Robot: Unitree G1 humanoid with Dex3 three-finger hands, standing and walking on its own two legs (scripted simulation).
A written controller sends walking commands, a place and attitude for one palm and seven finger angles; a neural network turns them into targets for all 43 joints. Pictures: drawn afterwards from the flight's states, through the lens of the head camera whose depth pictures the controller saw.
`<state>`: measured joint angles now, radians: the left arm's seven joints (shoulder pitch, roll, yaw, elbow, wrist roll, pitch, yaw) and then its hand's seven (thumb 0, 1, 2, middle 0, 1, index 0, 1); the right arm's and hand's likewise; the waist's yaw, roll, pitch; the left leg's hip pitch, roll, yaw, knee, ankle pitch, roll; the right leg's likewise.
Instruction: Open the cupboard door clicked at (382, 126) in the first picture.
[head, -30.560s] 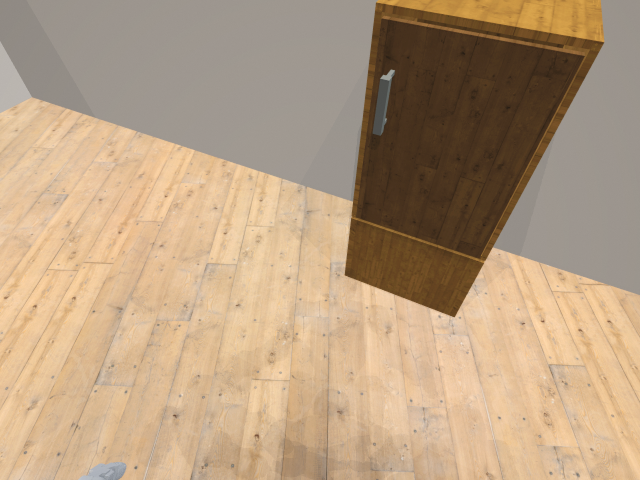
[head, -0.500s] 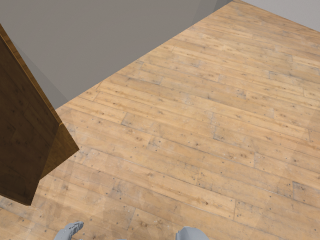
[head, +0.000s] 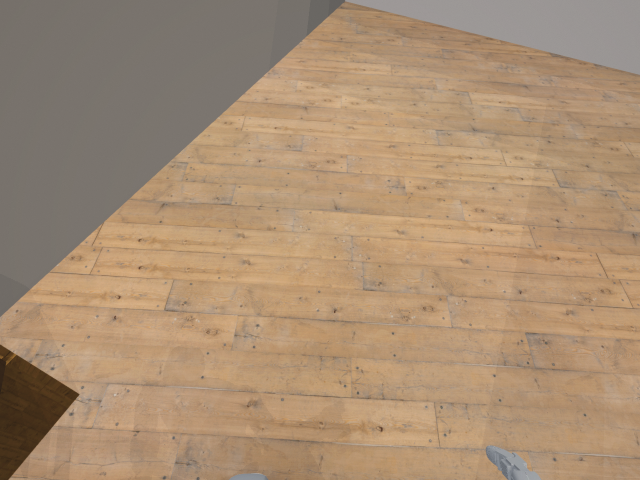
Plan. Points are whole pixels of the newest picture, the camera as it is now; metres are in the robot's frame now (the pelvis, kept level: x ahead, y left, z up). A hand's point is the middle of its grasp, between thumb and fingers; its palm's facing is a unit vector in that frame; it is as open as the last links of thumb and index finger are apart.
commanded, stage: walk to a spot facing it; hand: left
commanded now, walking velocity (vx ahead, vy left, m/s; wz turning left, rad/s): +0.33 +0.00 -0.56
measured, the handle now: out of the picture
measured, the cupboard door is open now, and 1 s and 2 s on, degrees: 42 42 42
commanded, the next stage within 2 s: turn to face it in 1.04 s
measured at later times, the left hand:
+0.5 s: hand (295, 311) +0.39 +0.08 -0.15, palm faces -0.29 -0.93 -0.23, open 7.3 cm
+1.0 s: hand (322, 245) +0.55 +0.04 -0.16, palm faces -0.36 -0.92 -0.16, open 7.4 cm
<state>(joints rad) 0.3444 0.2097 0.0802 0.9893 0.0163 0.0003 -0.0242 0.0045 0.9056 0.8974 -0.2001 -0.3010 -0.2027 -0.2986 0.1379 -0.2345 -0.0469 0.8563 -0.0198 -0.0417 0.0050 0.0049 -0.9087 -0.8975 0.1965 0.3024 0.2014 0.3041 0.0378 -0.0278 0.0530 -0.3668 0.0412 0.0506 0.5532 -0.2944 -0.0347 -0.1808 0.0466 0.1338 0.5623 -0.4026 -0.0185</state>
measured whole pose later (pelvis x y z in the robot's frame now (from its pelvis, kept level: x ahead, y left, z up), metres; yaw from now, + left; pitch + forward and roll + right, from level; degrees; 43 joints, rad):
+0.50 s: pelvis +0.19 -0.06 +0.00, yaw -15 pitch +1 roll +0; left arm 0.06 0.22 0.06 0.90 0.01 -0.05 -0.01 0.00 0.91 0.90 -0.19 -0.30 -0.20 -0.30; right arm 0.36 -0.22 -0.04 1.07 -0.02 0.00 0.00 0.01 -0.91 -0.90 0.20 0.30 0.20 0.30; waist -0.07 0.01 0.11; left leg -0.40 0.13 0.08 1.19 -0.44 -0.05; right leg -0.35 -0.01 -0.10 0.62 -0.28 -0.05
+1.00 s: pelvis +0.44 -0.11 +0.02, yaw -24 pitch +2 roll +0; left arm 0.22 0.18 0.07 1.03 0.03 -0.01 -0.04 0.01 0.92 0.90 -0.19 -0.30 -0.19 -0.30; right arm 0.30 -0.17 -0.04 1.03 -0.03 -0.08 -0.01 -0.01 -0.94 -0.90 0.20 0.30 0.20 0.30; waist 0.01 -0.02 0.04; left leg -0.15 0.07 0.22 0.38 -0.26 0.01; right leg -0.55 -0.09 -0.06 0.93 -0.23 -0.01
